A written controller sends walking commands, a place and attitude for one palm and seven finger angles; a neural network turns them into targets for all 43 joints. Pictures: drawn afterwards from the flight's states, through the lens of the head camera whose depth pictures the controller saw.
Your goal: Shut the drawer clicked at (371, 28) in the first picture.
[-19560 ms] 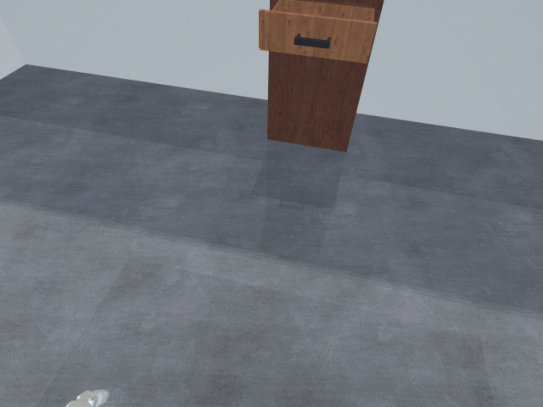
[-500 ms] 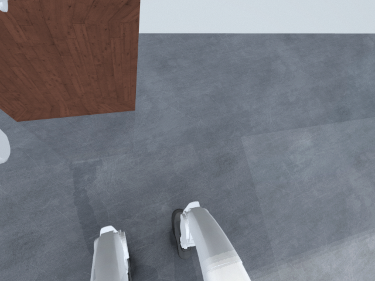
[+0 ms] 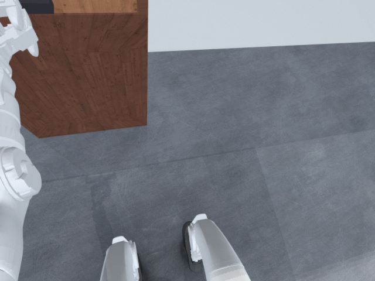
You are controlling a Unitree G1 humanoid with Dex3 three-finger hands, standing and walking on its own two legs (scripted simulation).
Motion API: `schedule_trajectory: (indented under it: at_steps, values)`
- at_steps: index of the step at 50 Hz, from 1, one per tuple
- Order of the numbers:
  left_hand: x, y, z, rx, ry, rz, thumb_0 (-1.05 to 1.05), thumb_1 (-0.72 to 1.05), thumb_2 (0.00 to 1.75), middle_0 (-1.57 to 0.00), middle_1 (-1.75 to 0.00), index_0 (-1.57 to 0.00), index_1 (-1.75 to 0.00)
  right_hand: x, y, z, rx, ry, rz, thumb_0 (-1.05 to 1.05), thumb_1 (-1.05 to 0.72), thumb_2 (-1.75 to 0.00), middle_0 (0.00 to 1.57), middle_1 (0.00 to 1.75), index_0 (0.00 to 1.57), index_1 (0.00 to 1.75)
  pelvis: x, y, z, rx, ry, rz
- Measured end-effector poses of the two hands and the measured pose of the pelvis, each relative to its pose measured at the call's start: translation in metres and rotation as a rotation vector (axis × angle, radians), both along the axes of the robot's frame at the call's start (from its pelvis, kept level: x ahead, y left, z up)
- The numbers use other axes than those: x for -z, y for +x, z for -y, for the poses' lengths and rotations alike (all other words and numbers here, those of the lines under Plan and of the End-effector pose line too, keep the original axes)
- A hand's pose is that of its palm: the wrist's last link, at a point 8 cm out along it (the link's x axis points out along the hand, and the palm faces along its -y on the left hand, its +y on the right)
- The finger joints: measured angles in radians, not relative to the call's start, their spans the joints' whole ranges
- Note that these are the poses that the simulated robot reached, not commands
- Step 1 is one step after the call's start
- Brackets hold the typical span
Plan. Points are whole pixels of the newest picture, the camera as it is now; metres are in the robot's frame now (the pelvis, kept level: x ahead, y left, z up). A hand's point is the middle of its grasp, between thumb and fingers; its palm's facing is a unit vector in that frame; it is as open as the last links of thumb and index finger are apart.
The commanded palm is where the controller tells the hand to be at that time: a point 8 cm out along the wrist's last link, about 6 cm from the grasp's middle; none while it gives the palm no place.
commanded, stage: draw the hand back to the body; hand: left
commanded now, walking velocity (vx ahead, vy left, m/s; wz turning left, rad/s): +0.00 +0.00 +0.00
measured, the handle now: out of the picture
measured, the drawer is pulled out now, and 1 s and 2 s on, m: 0.00 0.00 0.00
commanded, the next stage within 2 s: step back with the hand held close in 1.48 s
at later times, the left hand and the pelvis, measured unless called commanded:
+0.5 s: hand out of the picture +0.46 +0.21 +0.13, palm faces +0.05 -1.00 -0.05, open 3.3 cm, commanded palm +0.42 +0.25 +0.15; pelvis +0.06 -0.01 +0.06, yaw +2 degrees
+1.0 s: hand out of the picture +0.30 +0.22 +0.21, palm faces +0.35 -0.89 -0.30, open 3.3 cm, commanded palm +0.25 +0.26 +0.23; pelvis +0.05 -0.01 +0.10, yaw +3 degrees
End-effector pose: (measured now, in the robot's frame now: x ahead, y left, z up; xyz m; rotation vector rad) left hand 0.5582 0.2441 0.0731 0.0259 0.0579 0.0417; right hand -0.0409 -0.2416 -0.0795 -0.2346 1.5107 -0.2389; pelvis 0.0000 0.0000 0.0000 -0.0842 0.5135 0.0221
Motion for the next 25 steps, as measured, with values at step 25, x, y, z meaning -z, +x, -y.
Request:
schedule_trajectory:
  at_steps: [25]
  values:
    - [-0.062,-0.122,-0.014,-0.006,0.022,0.064,0.02,0.90,0.90,-1.40,-1.60,-1.40,-1.60,-0.045,0.179,0.015,-0.107,0.044,0.415,0.00,-0.91,-0.90,0.20,0.30,0.20,0.30,-0.062,0.061,0.005,-0.016,0.040,0.220]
